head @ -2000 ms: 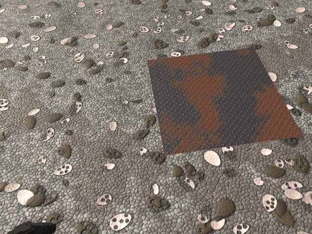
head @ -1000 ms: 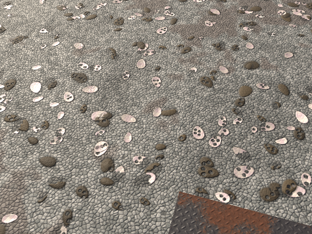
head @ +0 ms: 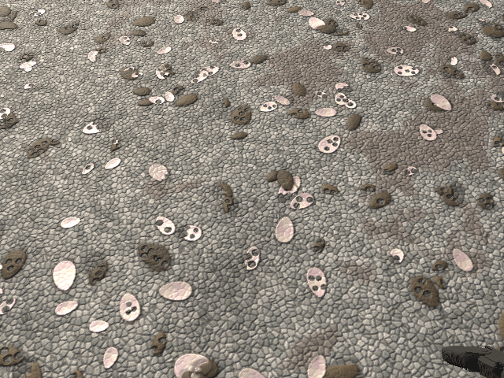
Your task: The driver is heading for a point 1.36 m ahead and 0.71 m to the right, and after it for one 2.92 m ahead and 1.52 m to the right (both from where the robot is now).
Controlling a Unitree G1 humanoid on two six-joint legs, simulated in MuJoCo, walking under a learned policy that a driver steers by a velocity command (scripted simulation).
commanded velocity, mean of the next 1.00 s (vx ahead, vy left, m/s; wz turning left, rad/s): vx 0.02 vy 0.00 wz -0.84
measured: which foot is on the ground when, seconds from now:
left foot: up 0.00-0.18, down 0.20-0.68, up 0.70-1.00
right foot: down 0.00-0.20, up 0.22-0.66, down 0.68-1.00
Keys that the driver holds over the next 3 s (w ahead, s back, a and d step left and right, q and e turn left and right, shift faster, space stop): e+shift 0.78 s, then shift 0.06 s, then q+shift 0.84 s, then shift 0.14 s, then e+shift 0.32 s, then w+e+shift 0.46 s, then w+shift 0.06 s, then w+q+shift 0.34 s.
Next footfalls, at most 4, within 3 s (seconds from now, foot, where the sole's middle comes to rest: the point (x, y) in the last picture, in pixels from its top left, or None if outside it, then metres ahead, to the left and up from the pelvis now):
0.20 left None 0.18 0.15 -0.77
0.68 right None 0.02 -0.07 -0.77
1.16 left None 0.19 0.08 -0.77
1.56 right None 0.11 -0.13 -0.77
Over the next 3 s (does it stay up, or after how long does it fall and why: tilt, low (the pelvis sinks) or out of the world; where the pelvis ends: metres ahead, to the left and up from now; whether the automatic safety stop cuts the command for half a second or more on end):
stays up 0.47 -0.34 0.00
